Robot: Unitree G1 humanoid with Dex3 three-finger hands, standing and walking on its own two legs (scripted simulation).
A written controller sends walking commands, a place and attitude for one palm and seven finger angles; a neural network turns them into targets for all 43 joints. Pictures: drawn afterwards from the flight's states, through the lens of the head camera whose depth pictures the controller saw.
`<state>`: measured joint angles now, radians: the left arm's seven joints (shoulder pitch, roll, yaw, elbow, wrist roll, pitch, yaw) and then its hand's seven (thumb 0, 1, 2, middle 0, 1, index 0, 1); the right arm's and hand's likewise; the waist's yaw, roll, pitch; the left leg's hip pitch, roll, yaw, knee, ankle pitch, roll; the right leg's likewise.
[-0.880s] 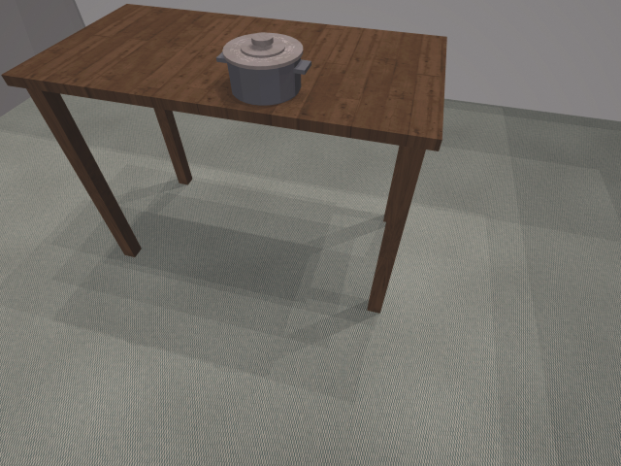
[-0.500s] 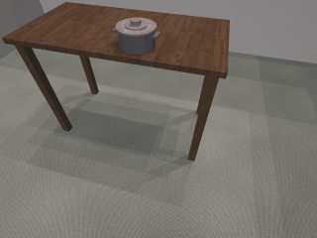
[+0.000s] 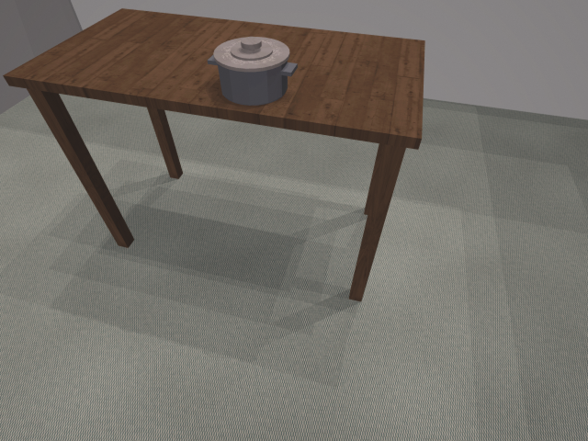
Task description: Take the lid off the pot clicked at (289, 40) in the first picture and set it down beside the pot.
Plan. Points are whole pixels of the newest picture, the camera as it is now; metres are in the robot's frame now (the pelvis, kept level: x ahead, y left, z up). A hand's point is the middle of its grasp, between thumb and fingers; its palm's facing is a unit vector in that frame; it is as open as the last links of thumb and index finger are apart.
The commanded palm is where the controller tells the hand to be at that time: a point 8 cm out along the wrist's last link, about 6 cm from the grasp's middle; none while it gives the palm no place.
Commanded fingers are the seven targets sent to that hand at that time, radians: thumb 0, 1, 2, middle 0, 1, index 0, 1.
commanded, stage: turn to face it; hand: left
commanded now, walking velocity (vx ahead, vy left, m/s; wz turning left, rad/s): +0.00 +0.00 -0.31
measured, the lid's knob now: (251, 43) +0.94 +0.17 +0.13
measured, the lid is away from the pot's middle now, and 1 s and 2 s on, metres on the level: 0.00 0.00 0.00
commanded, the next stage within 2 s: take the last steps up to it in 0.38 s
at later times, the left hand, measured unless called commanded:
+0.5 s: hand out of the picture +0.05 +0.19 -0.18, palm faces -0.13 -0.97 -0.22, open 7.4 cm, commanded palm none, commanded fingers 0.00 0.90 0.90 -0.20 -0.30 -0.20 -0.30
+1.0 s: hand out of the picture +0.06 +0.28 -0.20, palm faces -0.04 -0.98 -0.21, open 7.4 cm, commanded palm none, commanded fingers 0.00 0.90 0.90 -0.20 -0.30 -0.20 -0.30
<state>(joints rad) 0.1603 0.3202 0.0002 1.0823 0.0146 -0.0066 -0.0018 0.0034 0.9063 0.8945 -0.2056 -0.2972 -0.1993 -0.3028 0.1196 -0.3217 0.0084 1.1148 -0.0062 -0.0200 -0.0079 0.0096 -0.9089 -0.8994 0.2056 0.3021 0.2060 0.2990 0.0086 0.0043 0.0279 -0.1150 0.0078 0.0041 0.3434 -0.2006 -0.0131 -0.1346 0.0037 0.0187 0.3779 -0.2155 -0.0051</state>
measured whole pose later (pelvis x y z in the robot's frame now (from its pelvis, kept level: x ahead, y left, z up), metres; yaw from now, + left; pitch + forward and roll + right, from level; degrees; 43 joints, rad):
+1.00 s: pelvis +0.08 +0.08 -0.02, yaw -6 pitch -1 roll +1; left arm 0.40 0.21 0.07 1.08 0.03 0.01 0.00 0.01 0.91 0.89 -0.20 -0.30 -0.20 -0.30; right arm 0.30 -0.20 -0.04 0.98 -0.02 -0.06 0.00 0.01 -0.91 -0.90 0.20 0.30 0.20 0.30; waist 0.01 -0.05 0.00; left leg -0.29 0.00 0.08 0.60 -0.30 0.02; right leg -0.34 -0.06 0.08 0.97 -0.48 -0.02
